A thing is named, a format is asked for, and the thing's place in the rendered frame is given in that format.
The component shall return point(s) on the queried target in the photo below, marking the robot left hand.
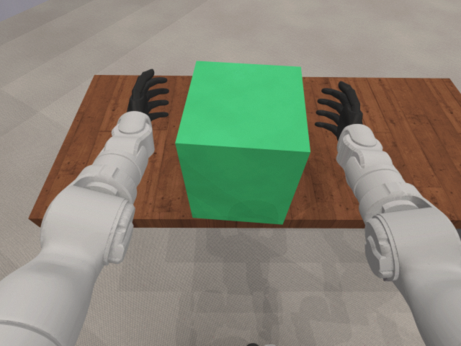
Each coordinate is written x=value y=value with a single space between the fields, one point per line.
x=140 y=95

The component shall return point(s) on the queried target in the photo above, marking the carton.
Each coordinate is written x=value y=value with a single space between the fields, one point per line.
x=243 y=141

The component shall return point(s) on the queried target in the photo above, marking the robot left upper arm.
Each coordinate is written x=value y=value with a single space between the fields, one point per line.
x=45 y=302

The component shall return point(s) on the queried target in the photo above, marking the robot right upper arm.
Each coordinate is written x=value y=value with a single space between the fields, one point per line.
x=418 y=251

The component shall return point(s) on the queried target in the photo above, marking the left robot forearm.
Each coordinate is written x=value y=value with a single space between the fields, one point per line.
x=119 y=167

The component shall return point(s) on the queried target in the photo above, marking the robot right hand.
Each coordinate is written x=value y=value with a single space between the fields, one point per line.
x=349 y=109

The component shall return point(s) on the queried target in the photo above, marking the table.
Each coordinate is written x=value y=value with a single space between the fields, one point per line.
x=417 y=121

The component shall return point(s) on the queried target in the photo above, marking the right robot forearm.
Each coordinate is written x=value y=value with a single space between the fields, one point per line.
x=376 y=183

